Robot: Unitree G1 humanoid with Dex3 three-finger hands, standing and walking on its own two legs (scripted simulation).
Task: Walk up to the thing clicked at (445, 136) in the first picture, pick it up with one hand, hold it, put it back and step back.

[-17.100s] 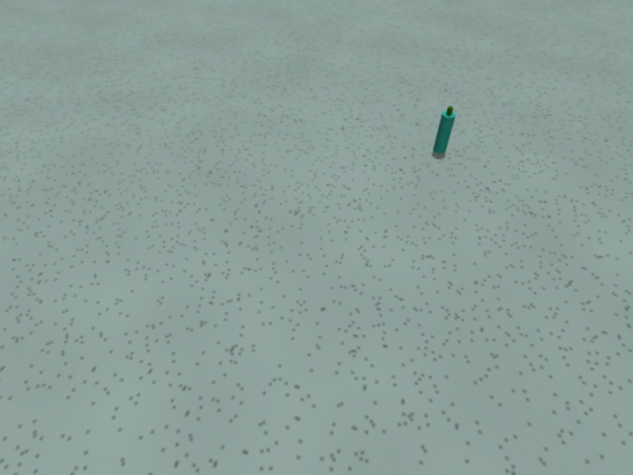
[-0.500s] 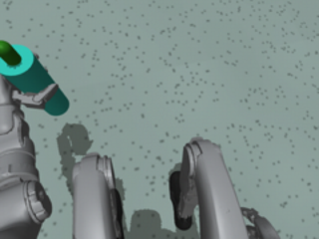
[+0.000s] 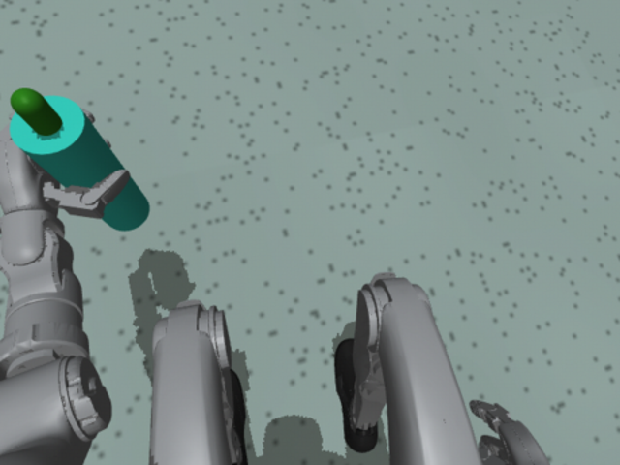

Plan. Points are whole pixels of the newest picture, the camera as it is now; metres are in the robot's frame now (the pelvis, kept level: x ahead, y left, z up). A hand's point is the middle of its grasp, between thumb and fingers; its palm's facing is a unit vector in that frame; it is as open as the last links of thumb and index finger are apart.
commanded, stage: lift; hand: left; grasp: from the side
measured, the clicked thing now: (88, 168) +0.49 +0.24 -0.05
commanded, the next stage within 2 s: hold in 1.96 s
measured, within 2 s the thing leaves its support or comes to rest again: neither
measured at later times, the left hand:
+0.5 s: hand (34, 155) +0.44 +0.23 +0.07, palm faces +0.16 -0.98 -0.08, open 9.6 cm
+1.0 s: hand out of the picture +0.40 +0.21 +0.23, palm faces +0.18 -0.98 -0.06, open 9.6 cm
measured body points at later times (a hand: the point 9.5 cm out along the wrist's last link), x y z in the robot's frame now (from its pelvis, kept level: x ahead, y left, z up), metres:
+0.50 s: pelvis +0.01 +0.00 +0.09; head +0.21 +0.03 +0.49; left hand +0.43 +0.28 +0.07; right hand +0.14 -0.26 -0.04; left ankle +0.08 +0.12 -0.36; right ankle +0.10 -0.13 -0.36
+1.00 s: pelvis +0.04 +0.00 +0.23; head +0.16 +0.02 +0.67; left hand +0.39 +0.26 +0.24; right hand +0.19 -0.25 +0.12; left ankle +0.08 +0.12 -0.36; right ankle +0.10 -0.13 -0.36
